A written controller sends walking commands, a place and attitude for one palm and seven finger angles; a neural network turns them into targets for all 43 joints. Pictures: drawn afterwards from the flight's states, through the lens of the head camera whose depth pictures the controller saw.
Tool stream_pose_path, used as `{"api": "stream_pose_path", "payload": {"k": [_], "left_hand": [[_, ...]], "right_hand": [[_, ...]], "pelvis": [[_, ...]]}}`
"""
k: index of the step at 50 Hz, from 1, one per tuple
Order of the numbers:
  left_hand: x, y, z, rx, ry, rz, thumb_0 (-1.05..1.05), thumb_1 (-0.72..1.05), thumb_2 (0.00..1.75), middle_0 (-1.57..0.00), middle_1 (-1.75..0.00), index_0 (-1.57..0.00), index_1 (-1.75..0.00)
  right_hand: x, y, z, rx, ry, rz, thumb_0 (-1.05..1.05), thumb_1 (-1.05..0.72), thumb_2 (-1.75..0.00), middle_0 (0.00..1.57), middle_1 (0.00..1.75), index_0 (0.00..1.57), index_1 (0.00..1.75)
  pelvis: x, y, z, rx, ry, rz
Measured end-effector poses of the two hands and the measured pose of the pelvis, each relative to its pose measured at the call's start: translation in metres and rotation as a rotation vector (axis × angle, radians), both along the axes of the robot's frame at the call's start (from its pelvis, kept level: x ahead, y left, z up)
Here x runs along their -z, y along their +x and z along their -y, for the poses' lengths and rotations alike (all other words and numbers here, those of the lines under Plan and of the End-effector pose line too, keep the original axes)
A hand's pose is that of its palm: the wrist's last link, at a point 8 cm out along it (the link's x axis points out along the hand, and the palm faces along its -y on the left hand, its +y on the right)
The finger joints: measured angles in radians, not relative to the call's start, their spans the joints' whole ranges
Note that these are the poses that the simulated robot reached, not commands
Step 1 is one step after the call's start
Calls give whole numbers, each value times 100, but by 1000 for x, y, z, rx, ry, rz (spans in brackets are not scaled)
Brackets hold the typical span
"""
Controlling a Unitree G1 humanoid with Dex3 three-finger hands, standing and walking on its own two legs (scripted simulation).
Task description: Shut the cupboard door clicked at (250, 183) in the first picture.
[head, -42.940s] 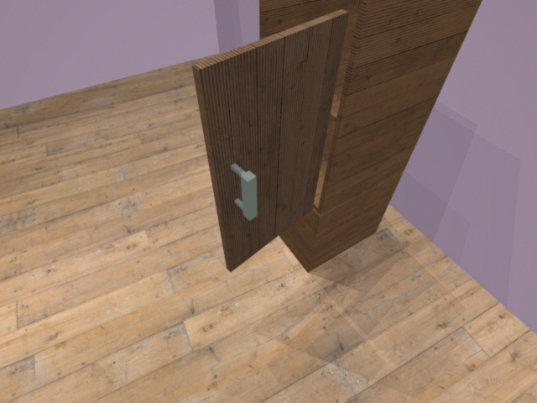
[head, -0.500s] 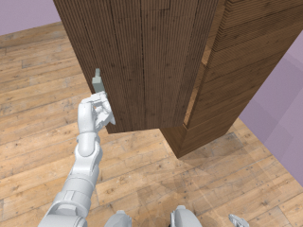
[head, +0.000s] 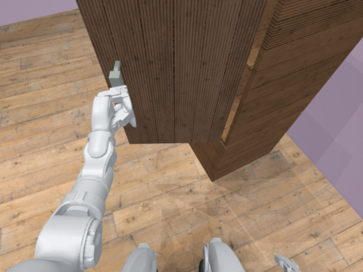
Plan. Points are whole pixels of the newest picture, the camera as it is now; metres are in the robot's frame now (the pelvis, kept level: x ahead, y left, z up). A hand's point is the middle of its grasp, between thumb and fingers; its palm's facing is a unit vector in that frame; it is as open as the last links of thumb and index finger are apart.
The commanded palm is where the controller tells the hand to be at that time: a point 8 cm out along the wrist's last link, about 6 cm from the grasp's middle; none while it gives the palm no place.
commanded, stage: push the door shut along its arc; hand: left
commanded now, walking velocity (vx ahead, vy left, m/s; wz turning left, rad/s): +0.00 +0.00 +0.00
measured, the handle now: (121, 87) +0.53 +0.14 +0.06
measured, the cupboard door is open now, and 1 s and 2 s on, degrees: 65 46 38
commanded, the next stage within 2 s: pull the fist back off the door in 1.28 s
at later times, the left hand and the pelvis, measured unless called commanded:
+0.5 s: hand (140, 92) +0.51 +0.09 +0.06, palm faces -0.11 -0.99 -0.04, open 3.1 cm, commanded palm +0.51 +0.13 +0.06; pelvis -0.01 +0.01 -0.02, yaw -1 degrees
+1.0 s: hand (163, 70) +0.57 +0.04 +0.07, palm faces -0.29 -0.96 -0.02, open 3.1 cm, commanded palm +0.58 +0.09 +0.06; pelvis -0.01 +0.01 -0.04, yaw -2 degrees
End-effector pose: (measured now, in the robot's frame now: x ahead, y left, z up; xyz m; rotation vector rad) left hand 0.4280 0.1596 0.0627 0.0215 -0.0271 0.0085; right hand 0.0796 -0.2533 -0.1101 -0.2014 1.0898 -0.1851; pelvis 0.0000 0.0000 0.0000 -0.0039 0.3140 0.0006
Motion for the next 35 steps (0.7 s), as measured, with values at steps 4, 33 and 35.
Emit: {"api": "stream_pose_path", "payload": {"k": [4,33,35], "left_hand": [[0,10,0,18,1,-10,-3,93,98,-130,-150,-130,-150],[-3,88,15,159,25,-52,1,91,90,-130,-150,-129,-150],[-4,93,16,174,28,-55,1,91,90,-130,-150,-129,-150]], "right_hand": [[4,-19,-1,16,0,-49,1,-90,-90,20,30,21,30],[12,-112,1,101,-42,-268,0,-90,-90,20,30,21,30],[12,-113,1,103,-44,-272,0,-90,-90,20,30,21,30]], "pelvis": [[2,-2,-2,-1,-3,-9],[23,-13,-7,-2,-26,-112],[25,-13,-7,-2,-29,-120]]}}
